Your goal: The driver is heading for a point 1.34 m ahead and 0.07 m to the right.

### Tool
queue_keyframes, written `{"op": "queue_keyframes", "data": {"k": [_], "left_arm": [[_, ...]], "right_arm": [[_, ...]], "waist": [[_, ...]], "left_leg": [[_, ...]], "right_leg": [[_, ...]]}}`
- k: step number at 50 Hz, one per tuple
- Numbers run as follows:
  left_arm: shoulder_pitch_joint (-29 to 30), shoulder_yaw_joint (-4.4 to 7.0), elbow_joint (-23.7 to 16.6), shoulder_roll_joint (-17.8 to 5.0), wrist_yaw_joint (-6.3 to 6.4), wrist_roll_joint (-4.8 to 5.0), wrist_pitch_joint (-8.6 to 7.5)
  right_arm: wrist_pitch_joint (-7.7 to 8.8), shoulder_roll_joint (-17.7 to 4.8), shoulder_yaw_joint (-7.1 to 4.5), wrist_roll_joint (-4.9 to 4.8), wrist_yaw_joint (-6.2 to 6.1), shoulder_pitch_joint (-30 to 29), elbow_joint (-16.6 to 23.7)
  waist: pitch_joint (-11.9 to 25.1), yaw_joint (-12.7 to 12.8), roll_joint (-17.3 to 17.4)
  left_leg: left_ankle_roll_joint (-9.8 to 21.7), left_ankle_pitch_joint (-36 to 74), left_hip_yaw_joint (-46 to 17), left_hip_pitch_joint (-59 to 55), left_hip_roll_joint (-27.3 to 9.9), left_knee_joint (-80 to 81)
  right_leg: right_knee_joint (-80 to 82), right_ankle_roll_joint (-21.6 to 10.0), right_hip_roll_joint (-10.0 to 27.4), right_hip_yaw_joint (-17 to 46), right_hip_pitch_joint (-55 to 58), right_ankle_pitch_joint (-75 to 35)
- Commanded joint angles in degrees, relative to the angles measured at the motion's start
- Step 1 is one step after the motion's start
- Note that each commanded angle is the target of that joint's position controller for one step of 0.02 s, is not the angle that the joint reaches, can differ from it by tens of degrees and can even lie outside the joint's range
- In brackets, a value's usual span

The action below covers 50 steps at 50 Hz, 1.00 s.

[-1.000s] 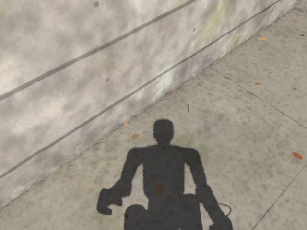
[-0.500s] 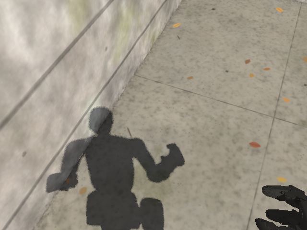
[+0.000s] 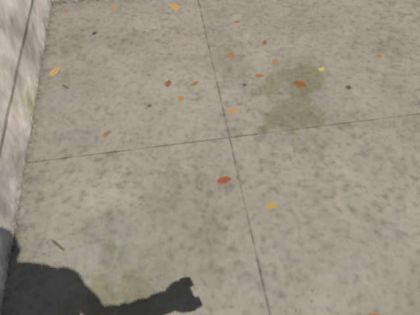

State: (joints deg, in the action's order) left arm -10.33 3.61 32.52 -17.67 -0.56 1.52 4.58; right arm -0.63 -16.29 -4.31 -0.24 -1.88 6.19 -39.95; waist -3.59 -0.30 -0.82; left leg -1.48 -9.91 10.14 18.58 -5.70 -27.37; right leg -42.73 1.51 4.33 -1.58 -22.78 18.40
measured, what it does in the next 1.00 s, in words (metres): steps on the spot, turning right: right foot, then left foot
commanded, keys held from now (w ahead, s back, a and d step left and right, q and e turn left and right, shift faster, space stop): e+shift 0.22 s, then shift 0.74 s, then q+shift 0.04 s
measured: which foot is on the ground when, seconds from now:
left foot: down 0.00-0.02, up 0.04-0.40, down 0.42-1.00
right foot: up 0.00-0.00, down 0.02-0.44, up 0.46-0.72, down 0.74-1.00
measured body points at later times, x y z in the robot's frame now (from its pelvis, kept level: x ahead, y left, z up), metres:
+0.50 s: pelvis +0.02 +0.00 +0.00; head +0.05 +0.01 +0.45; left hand +0.30 +0.18 -0.08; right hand +0.05 -0.31 -0.09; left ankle +0.07 +0.10 -0.73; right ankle -0.02 -0.12 -0.71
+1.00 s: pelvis -0.01 -0.03 +0.00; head +0.01 -0.04 +0.45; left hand +0.22 +0.14 -0.11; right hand -0.02 -0.31 -0.13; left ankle +0.07 +0.11 -0.73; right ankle -0.08 -0.11 -0.73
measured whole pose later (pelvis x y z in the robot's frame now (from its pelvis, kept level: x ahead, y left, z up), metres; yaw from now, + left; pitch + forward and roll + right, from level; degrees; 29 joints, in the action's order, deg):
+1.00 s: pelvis -0.01 -0.03 +0.00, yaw -24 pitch -1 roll +1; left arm -10.2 1.9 43.7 -12.1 1.6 -0.4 1.0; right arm 0.8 -14.6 -1.3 0.4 -1.5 10.5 -48.7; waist -2.8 -2.3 0.5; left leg -2.9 -13.9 -0.4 13.7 -2.2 -28.5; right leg -30.8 -1.5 -1.9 3.0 -10.6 19.1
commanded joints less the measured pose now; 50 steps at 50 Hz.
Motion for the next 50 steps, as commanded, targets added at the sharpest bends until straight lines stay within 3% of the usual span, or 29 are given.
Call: {"op": "queue_keyframes", "data": {"k": [1,2,3,4,5,6,7,9,11,13,17,20,21,22,23,24,25,27,29,32,34,36,37,38,39,41,44,48,50], "left_arm": [[-6.8,3.68,-1.6,-6.8,0.04,-0.09,-0.35],[-10.3,5.48,-0.6,-12.5,0.90,0.33,-0.18],[-9.6,6.32,-2.1,-18.6,1.25,-1.15,-1.30],[-7.4,5.71,-3.0,-15.7,1.02,-2.58,-2.98],[-4.4,5.09,-2.9,-14.4,1.37,-2.45,-3.96],[-1.7,4.55,-2.8,-12.4,1.81,-0.74,-4.01],[1.0,3.94,-3.3,-10.8,2.29,0.31,-3.61],[2.2,3.41,-3.7,-10.3,2.96,-0.67,-2.75],[1.2,3.23,-3.0,-9.1,3.25,-0.41,-2.27],[2.2,3.25,-3.3,-8.8,3.42,-0.17,-1.72],[2.0,2.91,-3.2,-9.4,2.01,-1.24,-1.80],[3.8,2.11,-3.3,-7.8,2.10,0.02,-2.28],[4.9,1.99,-3.4,-7.1,2.60,0.23,-2.54],[2.1,1.42,-3.2,-4.4,2.92,-0.49,-2.80],[-3.8,1.13,-2.7,-3.4,3.25,-1.44,-2.97],[-1.8,2.42,-3.1,-8.0,3.84,-1.90,-3.11],[0.1,3.46,-2.4,-10.8,4.20,-0.90,-3.03],[1.4,2.72,-0.7,-7.0,4.38,-0.69,-1.81],[0.7,1.25,-0.1,-2.4,3.60,-0.52,-1.42],[4.8,-0.47,-0.2,1.4,2.62,-0.39,-2.24],[3.0,0.15,1.4,-0.4,2.60,-0.15,-2.42],[0.7,0.47,3.7,-1.4,2.61,-0.74,-2.32],[0.7,0.78,3.5,-3.5,2.81,-1.35,-2.19],[0.9,1.67,3.8,-7.5,3.04,-1.79,-2.07],[0.7,1.56,4.7,-5.3,2.59,-1.54,-2.07],[2.0,0.41,5.5,-1.2,2.13,-1.92,-2.59],[1.5,0.48,6.1,-2.2,2.06,-2.13,-3.69],[1.6,-0.10,7.6,-1.3,2.20,-1.94,-4.59],[0.8,0.91,7.9,-4.1,2.73,-1.81,-4.42]], "right_arm": [[0.43,-8.4,-3.04,-1.05,0.24,0.9,2.1],[0.11,-5.8,-2.48,0.23,0.84,1.9,2.4],[0.97,-4.4,-1.97,1.50,0.64,-5.0,8.1],[1.88,-6.7,-2.52,1.10,0.50,-10.6,9.2],[2.21,-6.8,-2.72,0.04,0.43,-10.6,8.8],[2.25,-6.5,-2.77,0.31,-0.26,-7.8,6.7],[2.17,-7.2,-2.92,1.00,-0.63,-5.7,5.6],[2.36,-6.5,-2.93,1.68,-0.56,-3.1,4.1],[2.13,-4.8,-2.45,0.68,-0.29,-3.3,3.6],[2.07,-3.3,-1.57,0.64,0.78,-2.7,3.2],[2.07,-4.8,-1.22,0.10,2.40,-2.8,3.1],[2.45,-4.8,-1.32,-0.37,3.03,0.3,2.4],[2.77,-5.1,-1.47,0.20,2.67,2.0,1.5],[3.00,-7.6,-1.66,1.51,2.38,2.0,1.7],[2.50,-10.9,-2.18,2.15,1.84,0.3,2.1],[2.56,-9.2,-1.80,2.79,1.80,0.8,2.0],[2.57,-8.7,-1.56,2.33,1.67,-0.2,2.5],[1.83,-5.3,-0.48,0.52,0.60,-1.3,2.6],[1.30,-4.1,0.26,0.27,-0.35,-1.0,1.5],[0.89,-4.1,0.32,0.25,-0.48,1.3,0.3],[0.92,-6.6,-0.25,-0.19,-0.25,3.8,-0.5],[1.46,-6.6,-0.08,-0.90,0.12,5.3,-1.3],[2.19,-5.9,0.28,-0.67,0.45,6.0,-1.5],[3.22,-5.1,0.62,0.41,1.08,7.4,-0.6],[3.84,-4.4,0.99,0.91,1.46,6.6,-1.2],[3.65,-3.1,1.45,1.08,1.54,3.6,-2.2],[2.63,-3.8,1.43,1.07,0.75,3.4,-3.6],[2.09,-3.5,1.84,0.92,-0.09,3.5,-5.6],[1.98,-5.5,1.62,0.01,0.13,2.1,-5.8]], "waist": [[10.5,2.9,6.2],[7.4,2.8,-9.0],[9.0,3.3,-20.5],[9.5,5.1,-12.1],[7.5,2.9,-10.2],[7.2,1.0,-6.1],[7.4,-0.3,-5.9],[8.8,-1.6,-6.4],[9.1,-0.9,-7.1],[10.0,-0.3,-8.3],[10.7,1.8,-9.2],[8.9,-1.1,-9.7],[7.9,-2.6,-9.4],[8.4,-0.6,-1.3],[8.0,3.1,13.7],[8.5,1.0,15.2],[6.9,0.1,10.7],[5.6,-0.5,7.0],[5.4,0.3,8.6],[7.0,-2.0,11.1],[7.8,-2.0,11.0],[6.9,-1.0,9.4],[7.1,-1.2,7.2],[9.6,-3.6,-0.7],[11.7,-2.5,-3.9],[8.1,-1.5,-2.7],[3.8,-1.3,-3.8],[2.7,-1.8,-4.4],[1.8,-0.6,-3.9]], "left_leg": [[5.2,2.9,-4.3,-3.1,-10.5,-2.7],[-0.5,-12.7,1.4,13.1,-3.7,-18.3],[-3.5,-27.9,-5.6,28.1,5.2,-31.3],[-1.6,-25.9,-13.8,29.4,5.1,-38.5],[0.2,-19.9,-16.0,29.4,4.7,-38.8],[0.5,-15.0,-16.5,27.3,3.9,-37.7],[-0.1,-11.4,-16.4,25.6,4.1,-36.7],[-1.3,-7.4,-15.1,19.4,5.9,-36.9],[-2.2,-6.3,-14.6,16.1,7.7,-29.7],[-2.6,-5.3,-14.2,13.6,7.8,-22.1],[-1.6,-8.5,-14.0,5.8,7.1,-16.8],[-0.2,-3.1,-13.0,-1.4,7.1,-5.7],[0.2,4.7,-12.8,-5.8,6.4,1.5],[2.0,17.2,-19.9,-9.9,-0.2,4.5],[9.2,32.9,-30.6,-12.6,-10.4,5.4],[17.7,28.2,-38.6,-8.1,-17.4,7.9],[18.4,21.5,-36.7,-7.1,-15.9,8.4],[14.9,14.1,-29.2,-7.2,-10.8,8.5],[12.9,13.6,-22.9,-7.0,-6.6,8.8],[11.8,14.7,-18.5,-10.2,-3.3,7.4],[12.6,16.1,-19.8,-11.3,-4.5,5.7],[10.9,17.1,-20.2,-8.9,-4.5,4.9],[8.2,16.0,-19.9,-6.8,-4.0,4.0],[5.1,12.3,-16.0,-4.8,-0.7,2.9],[2.2,4.0,-11.8,-7.1,2.5,2.4],[-0.1,0.6,-10.2,-7.9,3.7,1.3],[-0.1,0.1,-9.8,-6.6,4.0,0.5],[-0.7,1.3,-10.4,-7.9,3.3,0.6],[-0.2,2.8,-10.5,-3.1,4.1,-1.4]], "right_leg": [[15.1,-5.2,-4.0,-1.3,13.4,-6.4],[20.4,-10.8,5.7,14.0,23.4,-23.8],[24.0,-22.2,17.6,37.5,23.2,-26.8],[26.4,-22.6,16.7,35.6,21.5,-20.2],[26.7,-19.0,13.9,31.7,19.9,-16.9],[25.4,-15.5,10.7,27.1,18.3,-16.2],[23.9,-14.0,9.3,24.6,17.1,-19.1],[22.8,-13.0,5.6,21.2,13.1,-23.0],[21.5,-12.6,3.4,20.9,12.3,-24.2],[19.7,-12.8,3.1,20.9,13.9,-23.3],[17.1,-14.1,5.5,26.5,12.2,-27.6],[14.8,-11.3,3.3,29.0,10.1,-26.8],[13.0,-9.0,1.4,27.8,8.1,-24.1],[6.4,-5.4,-3.8,23.4,5.7,-14.3],[-2.3,-1.1,-13.2,17.0,-0.6,12.4],[-13.0,1.5,-11.9,15.7,-3.1,20.9],[-20.8,2.3,-10.2,15.2,-5.1,18.2],[-24.5,3.6,-9.1,14.4,-6.6,12.2],[-19.0,4.3,-7.7,11.6,-3.8,8.7],[0.5,4.2,-4.9,4.9,3.0,7.7],[10.4,3.5,-5.6,2.4,7.6,3.6],[21.2,1.3,-5.9,1.9,13.7,-7.1],[21.7,-0.5,-3.4,5.2,16.7,-12.9],[16.0,-3.5,0.5,9.4,19.0,-25.4],[15.7,-5.7,0.6,9.7,16.9,-20.8],[18.2,-5.7,0.3,10.5,12.5,-13.5],[19.5,-4.8,-0.1,11.0,9.6,-12.0],[20.3,-5.0,-0.1,11.8,8.5,-12.6],[19.5,-4.9,-0.4,10.3,12.0,-13.0]]}}
Keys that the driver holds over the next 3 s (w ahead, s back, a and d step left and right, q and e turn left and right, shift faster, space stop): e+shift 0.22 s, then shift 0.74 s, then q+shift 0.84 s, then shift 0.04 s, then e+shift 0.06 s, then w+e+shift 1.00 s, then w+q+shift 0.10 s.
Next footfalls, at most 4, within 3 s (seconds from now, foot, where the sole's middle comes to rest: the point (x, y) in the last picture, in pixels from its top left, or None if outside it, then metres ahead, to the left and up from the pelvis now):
0.02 right None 0.03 -0.12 -0.77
0.42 left None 0.10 0.09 -0.77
0.74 right None -0.04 -0.13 -0.77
1.34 left None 0.08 0.11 -0.77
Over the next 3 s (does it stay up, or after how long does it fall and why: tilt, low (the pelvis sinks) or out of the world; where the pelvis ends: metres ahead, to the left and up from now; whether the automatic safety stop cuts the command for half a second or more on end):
stays up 0.72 -0.08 -0.01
